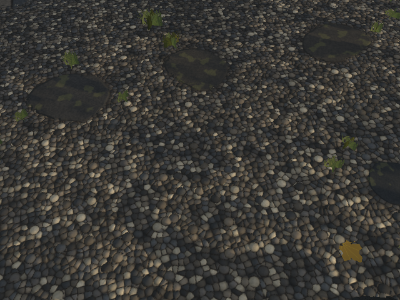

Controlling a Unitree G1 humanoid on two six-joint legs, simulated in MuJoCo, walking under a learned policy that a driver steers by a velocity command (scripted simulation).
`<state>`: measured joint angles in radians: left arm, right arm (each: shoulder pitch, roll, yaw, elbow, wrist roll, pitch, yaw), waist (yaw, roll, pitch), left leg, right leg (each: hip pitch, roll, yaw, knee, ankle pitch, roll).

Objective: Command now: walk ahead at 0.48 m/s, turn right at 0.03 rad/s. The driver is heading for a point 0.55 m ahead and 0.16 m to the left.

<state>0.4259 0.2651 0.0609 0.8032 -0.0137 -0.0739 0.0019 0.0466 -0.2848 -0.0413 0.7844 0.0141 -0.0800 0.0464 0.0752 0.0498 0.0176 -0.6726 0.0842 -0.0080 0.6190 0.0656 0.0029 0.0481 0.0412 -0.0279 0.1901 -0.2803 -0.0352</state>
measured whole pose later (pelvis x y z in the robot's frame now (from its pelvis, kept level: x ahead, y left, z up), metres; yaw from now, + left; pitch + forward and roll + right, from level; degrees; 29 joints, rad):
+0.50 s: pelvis +0.29 +0.04 +0.00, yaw +0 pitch +2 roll +2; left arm 0.12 0.28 0.05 0.72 -0.01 -0.07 0.00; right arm 0.33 -0.27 -0.05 0.88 0.01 -0.08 0.02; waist -0.07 -0.04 0.02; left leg -0.04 -0.08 0.05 0.22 -0.21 0.07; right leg -0.68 -0.14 0.04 0.69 0.05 0.02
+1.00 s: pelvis +0.50 -0.01 +0.00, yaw +2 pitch +1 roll -2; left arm 0.17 0.24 0.03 0.86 0.02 -0.05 -0.02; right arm 0.16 -0.28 -0.04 0.83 -0.01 0.02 -0.03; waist 0.02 0.04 0.03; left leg -0.41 0.07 -0.04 0.63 -0.21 -0.04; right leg -0.26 0.04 -0.07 0.41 -0.16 -0.05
